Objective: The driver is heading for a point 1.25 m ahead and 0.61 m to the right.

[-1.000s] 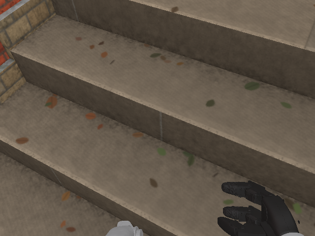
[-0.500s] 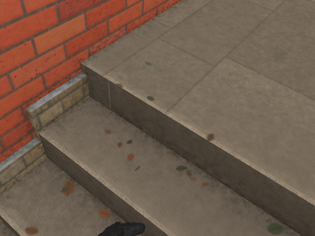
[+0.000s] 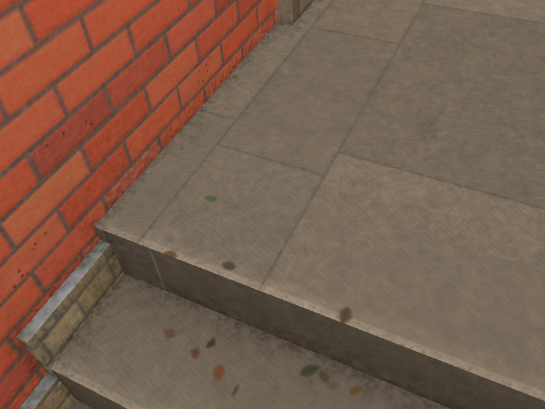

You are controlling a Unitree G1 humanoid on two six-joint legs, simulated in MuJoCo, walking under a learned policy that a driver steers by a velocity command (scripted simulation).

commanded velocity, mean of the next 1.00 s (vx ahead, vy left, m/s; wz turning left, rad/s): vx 0.01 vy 0.00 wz -0.58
